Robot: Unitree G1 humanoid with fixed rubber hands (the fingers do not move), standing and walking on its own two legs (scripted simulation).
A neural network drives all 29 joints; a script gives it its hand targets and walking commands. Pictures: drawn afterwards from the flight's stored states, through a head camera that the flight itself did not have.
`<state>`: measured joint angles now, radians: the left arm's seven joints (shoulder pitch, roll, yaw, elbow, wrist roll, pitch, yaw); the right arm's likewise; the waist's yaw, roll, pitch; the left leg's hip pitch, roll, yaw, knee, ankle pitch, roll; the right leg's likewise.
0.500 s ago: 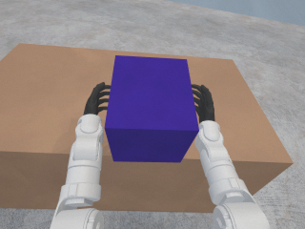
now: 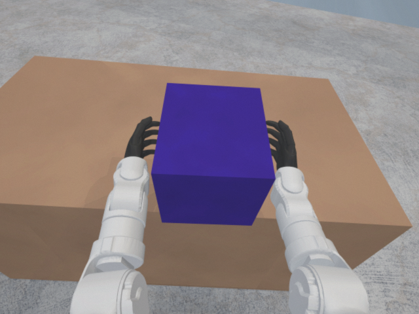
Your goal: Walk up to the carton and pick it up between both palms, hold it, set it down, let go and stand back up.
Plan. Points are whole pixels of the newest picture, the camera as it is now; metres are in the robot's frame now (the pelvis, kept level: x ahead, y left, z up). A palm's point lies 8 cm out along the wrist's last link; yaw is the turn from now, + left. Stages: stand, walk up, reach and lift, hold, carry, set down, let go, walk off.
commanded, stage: set down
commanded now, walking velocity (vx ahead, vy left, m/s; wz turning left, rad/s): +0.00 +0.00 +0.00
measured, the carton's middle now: (210, 156) +0.42 +0.00 +0.06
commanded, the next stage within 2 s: none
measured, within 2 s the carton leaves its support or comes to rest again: rests again in 1.58 s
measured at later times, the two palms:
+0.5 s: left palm (139, 162) +0.39 +0.15 +0.07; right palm (278, 161) +0.39 -0.14 +0.09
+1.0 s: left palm (147, 166) +0.41 +0.14 +0.04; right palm (278, 163) +0.41 -0.16 +0.06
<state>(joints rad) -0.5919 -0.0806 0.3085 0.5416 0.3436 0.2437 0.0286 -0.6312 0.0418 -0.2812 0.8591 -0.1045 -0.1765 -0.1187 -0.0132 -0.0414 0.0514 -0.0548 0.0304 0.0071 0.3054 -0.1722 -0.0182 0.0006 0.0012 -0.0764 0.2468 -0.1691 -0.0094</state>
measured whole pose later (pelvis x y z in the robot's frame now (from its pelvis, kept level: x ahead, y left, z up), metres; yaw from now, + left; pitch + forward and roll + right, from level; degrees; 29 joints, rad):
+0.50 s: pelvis +0.01 +0.00 +0.00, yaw -1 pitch +1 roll +0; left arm -0.64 -0.08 0.41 0.74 0.35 0.06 0.03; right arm -0.70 0.08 -0.48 0.95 -0.29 -0.25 -0.07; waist 0.02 -0.04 0.02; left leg -0.14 0.04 0.03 0.30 -0.17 -0.02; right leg -0.10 0.01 -0.06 0.25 -0.16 -0.01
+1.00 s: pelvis +0.01 +0.00 +0.00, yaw -2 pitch +7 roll +0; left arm -0.69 -0.08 0.47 0.88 0.36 -0.06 0.06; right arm -0.75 0.08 -0.58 1.00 -0.39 -0.29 -0.04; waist 0.02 -0.02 -0.02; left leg -0.27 0.05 0.06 0.31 -0.17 -0.02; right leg -0.24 0.01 -0.05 0.28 -0.17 -0.02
